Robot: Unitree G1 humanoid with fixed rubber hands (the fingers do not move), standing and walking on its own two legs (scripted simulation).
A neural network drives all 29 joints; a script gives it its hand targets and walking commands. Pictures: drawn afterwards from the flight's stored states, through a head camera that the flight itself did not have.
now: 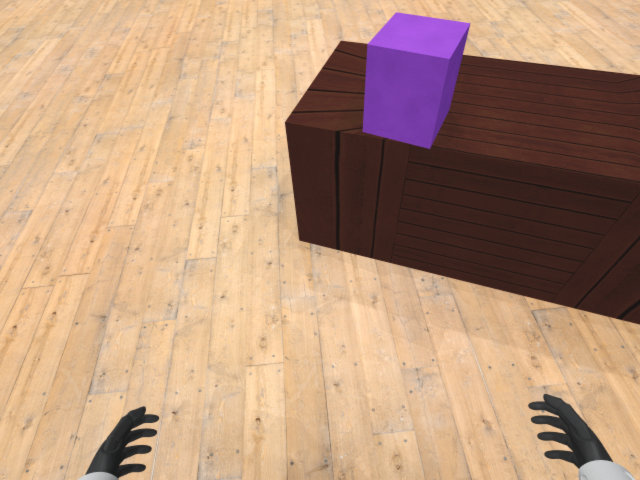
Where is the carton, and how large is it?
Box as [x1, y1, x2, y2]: [363, 12, 469, 148]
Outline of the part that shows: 396,12 367,44 363,131 429,148 449,108 469,23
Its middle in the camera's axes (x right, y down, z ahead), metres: +0.25 -0.43 +1.07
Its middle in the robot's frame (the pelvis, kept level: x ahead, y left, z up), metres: +1.07 -0.22 -0.08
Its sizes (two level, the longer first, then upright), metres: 0.210 0.200 0.250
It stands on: a pedestal, 0.56 m high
